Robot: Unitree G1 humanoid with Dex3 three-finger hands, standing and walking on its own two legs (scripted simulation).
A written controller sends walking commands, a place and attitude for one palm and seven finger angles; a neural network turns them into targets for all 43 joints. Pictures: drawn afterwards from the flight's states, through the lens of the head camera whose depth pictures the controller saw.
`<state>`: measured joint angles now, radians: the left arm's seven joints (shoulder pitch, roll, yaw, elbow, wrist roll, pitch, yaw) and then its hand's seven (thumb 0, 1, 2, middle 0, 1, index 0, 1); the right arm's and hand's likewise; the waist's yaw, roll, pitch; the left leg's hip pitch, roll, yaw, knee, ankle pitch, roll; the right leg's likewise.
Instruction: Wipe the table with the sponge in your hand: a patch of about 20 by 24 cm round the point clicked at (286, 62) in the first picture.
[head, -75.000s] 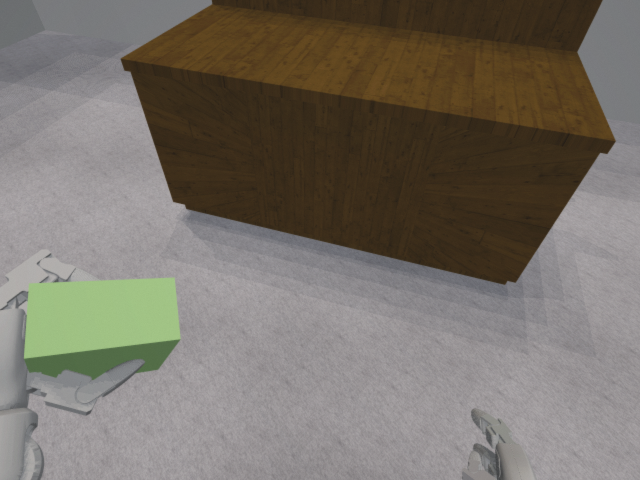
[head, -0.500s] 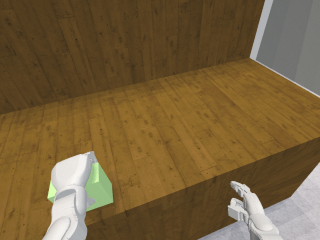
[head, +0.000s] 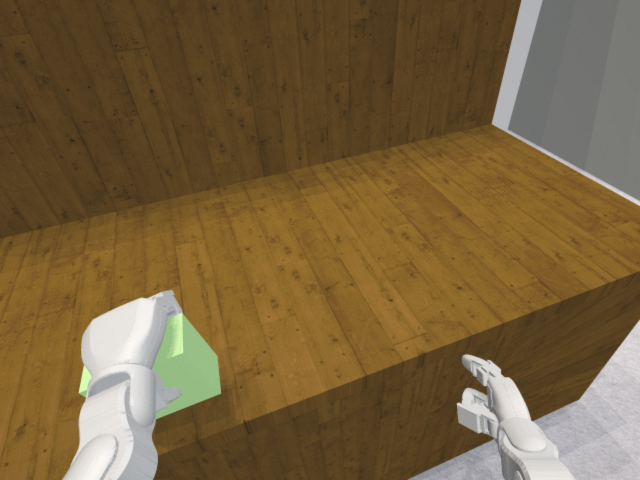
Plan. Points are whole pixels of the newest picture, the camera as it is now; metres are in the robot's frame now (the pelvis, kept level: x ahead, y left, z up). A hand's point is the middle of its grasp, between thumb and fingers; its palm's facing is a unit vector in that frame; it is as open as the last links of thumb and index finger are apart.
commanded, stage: lift the sponge slowly off the table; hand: left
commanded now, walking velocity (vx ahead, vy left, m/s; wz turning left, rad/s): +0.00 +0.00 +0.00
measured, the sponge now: (163, 378) +0.21 +0.25 +0.03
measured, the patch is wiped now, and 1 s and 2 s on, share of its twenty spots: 1.00 1.00 1.00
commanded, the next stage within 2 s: bring the sponge back beside the body in 0.90 s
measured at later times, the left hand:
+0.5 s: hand (143, 332) +0.22 +0.26 +0.11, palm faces +0.17 -0.20 -0.97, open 9.7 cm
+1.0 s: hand (127, 318) +0.23 +0.27 +0.13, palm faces +0.23 -0.23 -0.95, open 9.7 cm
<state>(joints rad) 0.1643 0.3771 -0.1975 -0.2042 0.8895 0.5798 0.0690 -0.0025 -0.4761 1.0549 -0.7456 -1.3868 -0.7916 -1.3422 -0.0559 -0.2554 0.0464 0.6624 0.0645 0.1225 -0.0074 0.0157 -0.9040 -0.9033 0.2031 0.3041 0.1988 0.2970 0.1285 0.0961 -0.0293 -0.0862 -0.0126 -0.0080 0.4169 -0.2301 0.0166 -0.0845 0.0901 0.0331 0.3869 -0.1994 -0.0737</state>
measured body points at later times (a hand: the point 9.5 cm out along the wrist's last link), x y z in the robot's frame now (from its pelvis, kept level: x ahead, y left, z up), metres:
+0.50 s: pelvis -0.01 +0.00 +0.00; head -0.05 -0.04 +0.45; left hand +0.21 +0.27 +0.16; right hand +0.26 -0.19 -0.05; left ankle +0.00 +0.11 -0.74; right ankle +0.01 -0.08 -0.74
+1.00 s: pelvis -0.01 +0.01 +0.00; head -0.05 -0.03 +0.45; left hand +0.21 +0.28 +0.18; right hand +0.27 -0.17 -0.04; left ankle +0.00 +0.11 -0.74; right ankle +0.01 -0.08 -0.74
